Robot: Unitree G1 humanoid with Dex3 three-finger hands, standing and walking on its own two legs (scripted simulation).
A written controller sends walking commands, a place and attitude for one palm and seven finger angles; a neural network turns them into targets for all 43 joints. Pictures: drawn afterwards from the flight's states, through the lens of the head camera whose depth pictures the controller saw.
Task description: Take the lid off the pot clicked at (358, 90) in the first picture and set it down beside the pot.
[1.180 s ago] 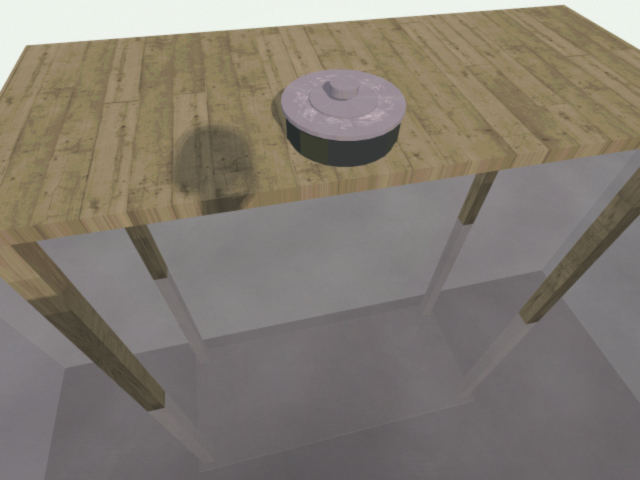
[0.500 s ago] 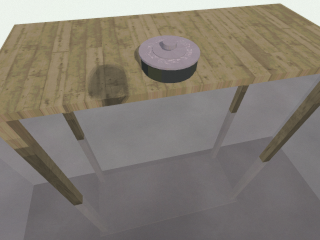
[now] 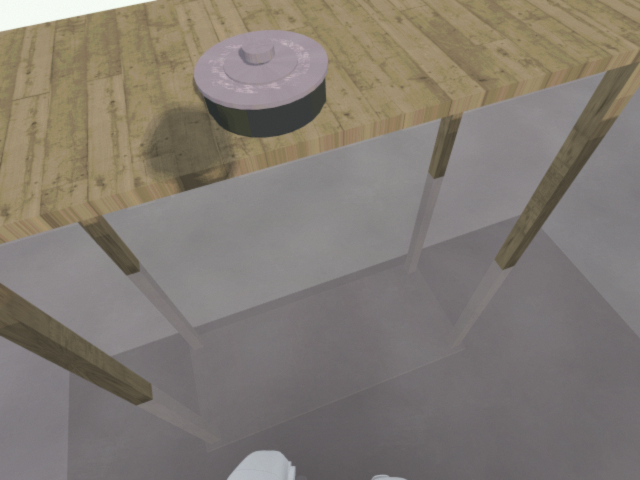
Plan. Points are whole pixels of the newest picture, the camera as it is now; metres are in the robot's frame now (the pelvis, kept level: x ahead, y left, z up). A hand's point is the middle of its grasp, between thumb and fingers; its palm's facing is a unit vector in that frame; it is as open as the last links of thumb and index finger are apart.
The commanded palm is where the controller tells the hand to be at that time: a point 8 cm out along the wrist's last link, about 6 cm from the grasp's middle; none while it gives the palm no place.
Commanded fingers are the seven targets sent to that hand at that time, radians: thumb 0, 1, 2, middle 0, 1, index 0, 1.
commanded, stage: walk to a spot facing it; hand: left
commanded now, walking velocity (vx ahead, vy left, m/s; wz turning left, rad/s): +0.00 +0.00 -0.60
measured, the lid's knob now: (258, 50) +0.65 +0.15 +0.17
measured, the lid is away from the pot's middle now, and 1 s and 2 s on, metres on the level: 0.00 0.00 0.00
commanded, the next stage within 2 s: none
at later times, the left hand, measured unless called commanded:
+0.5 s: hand (193, 443) +0.17 +0.21 -0.14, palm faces -0.27 -0.92 -0.27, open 7.4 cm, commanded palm none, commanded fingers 0.00 0.90 0.90 -0.20 -0.30 -0.20 -0.30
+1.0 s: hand (294, 421) +0.21 +0.07 -0.17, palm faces -0.62 -0.76 -0.20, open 7.4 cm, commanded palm none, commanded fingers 0.00 0.90 0.90 -0.20 -0.30 -0.20 -0.30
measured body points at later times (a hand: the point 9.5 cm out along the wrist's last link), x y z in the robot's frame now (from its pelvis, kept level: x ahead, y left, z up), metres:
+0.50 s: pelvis +0.00 +0.02 +0.01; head +0.05 +0.02 +0.45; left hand +0.18 +0.26 -0.12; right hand +0.02 -0.25 -0.12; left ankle +0.02 +0.16 -0.73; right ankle -0.03 -0.10 -0.67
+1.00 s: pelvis +0.00 -0.01 +0.00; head +0.04 -0.02 +0.44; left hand +0.24 +0.12 -0.15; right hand -0.11 -0.25 -0.13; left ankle +0.10 +0.07 -0.73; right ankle -0.06 -0.11 -0.69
